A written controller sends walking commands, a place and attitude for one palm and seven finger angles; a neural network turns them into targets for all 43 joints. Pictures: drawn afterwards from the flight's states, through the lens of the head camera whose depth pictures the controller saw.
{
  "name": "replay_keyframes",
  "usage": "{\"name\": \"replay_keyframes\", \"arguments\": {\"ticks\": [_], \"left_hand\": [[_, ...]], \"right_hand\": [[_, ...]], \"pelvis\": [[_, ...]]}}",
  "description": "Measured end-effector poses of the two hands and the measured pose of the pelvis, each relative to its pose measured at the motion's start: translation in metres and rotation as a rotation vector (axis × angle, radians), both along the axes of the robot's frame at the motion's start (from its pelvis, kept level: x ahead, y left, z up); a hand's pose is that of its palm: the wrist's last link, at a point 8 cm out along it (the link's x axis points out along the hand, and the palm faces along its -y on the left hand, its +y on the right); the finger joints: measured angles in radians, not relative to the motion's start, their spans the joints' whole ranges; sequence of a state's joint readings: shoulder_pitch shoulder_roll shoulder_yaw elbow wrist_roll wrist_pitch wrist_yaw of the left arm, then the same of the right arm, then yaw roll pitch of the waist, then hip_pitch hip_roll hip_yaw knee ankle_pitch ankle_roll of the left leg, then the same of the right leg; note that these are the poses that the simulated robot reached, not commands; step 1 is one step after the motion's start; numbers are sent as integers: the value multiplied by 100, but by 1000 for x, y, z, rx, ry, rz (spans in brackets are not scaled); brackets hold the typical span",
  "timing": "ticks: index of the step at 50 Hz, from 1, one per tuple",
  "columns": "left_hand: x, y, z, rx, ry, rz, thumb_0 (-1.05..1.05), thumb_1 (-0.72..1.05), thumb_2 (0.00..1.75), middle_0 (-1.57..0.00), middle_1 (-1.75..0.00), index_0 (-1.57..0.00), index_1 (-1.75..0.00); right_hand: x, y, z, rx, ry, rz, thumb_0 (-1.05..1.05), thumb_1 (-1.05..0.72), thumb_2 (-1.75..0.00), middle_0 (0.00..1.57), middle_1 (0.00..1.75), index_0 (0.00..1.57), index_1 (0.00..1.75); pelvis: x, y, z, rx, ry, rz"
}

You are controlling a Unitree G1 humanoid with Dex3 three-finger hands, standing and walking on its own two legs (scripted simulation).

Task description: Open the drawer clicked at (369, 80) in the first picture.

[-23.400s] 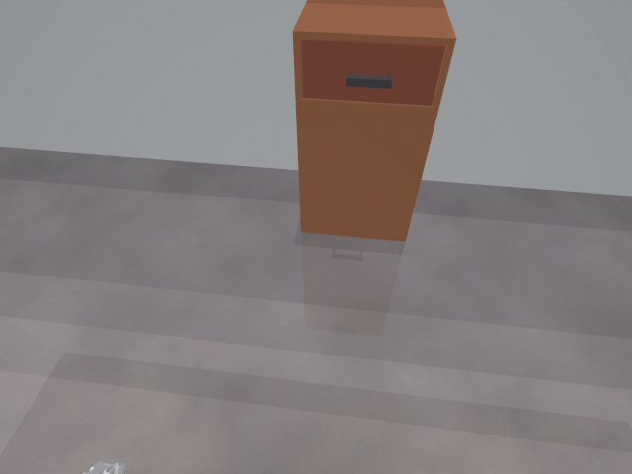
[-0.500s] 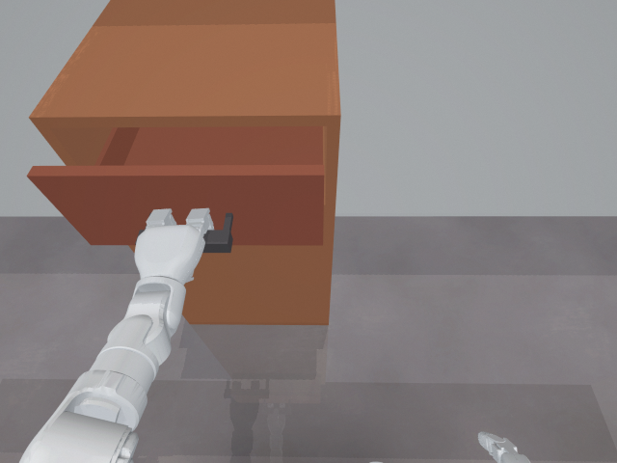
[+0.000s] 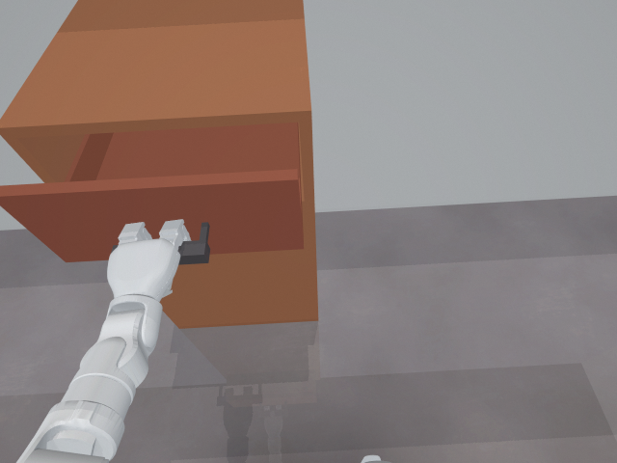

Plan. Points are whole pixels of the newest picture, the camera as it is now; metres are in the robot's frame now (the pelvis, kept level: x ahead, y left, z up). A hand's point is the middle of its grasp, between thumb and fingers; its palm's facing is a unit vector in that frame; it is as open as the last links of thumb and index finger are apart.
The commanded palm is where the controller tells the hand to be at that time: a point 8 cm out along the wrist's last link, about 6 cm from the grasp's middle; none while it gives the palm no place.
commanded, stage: pull the drawer open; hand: left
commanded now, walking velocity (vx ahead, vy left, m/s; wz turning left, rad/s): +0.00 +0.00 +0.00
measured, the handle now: (163, 242) +0.43 +0.22 +0.00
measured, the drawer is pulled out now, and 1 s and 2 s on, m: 0.11 0.30 0.30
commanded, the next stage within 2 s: open the thumb to release the handle in 1.12 s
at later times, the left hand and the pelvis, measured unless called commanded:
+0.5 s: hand (147, 368) +0.25 +0.21 -0.02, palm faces -0.01 -0.11 -0.99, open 6.0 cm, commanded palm +0.21 +0.22 +0.03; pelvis +0.02 +0.00 +0.00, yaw +1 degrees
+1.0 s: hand (136, 426) +0.19 +0.21 -0.02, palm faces -0.04 -0.10 -0.99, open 6.1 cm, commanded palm +0.14 +0.21 +0.03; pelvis +0.02 -0.02 -0.02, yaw +0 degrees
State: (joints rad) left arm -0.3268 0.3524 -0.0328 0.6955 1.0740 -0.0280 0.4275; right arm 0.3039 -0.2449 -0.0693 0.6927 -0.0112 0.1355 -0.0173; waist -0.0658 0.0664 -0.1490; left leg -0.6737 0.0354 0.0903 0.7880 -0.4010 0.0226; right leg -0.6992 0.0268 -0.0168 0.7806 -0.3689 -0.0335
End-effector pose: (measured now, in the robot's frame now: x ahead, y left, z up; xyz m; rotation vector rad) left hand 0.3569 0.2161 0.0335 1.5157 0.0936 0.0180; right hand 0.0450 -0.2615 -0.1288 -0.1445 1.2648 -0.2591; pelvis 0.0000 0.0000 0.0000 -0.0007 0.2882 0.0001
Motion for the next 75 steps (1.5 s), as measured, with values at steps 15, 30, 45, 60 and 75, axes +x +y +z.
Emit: {"name": "replay_keyframes", "arguments": {"ticks": [15, 30, 45, 60, 75], "left_hand": [[-82, -2, -2, -34, -41, 26, 2, 67, 78, -25, -135, -38, -131], [-145, -5, 1, -55, -17, 68, 3, 66, 76, -25, -134, -39, -132], [-190, -7, 1, -43, -12, 72, 3, 67, 75, -24, -130, -38, -131], [-189, -7, 2, -27, -7, 71, 2, 66, 76, -26, -129, -37, -132], [-186, -5, 3, -10, -44, 121, 0, 40, 69, -34, -127, -38, -130]], "right_hand": [[120, 14, 27, 1, -273, 142, 1, -91, -90, 20, 30, 20, 30], [198, 57, 45, 92, -466, 319, 1, -91, -90, 20, 30, 20, 30], [164, 33, 13, 89, -374, 322, 1, -91, -90, 20, 30, 20, 30], [143, 7, 4, 52, -348, 263, 1, -91, -90, 20, 30, 20, 30], [157, 23, 8, 62, -379, 287, 1, -91, -90, 20, 30, 20, 30]], "pelvis": [[18, 5, 4, -2, -48, 7], [24, -4, -1, 7, -79, 18], [16, -15, -18, 23, -47, 2], [14, -20, -23, 31, -26, -9], [6, -22, -18, 29, -61, 22]]}}
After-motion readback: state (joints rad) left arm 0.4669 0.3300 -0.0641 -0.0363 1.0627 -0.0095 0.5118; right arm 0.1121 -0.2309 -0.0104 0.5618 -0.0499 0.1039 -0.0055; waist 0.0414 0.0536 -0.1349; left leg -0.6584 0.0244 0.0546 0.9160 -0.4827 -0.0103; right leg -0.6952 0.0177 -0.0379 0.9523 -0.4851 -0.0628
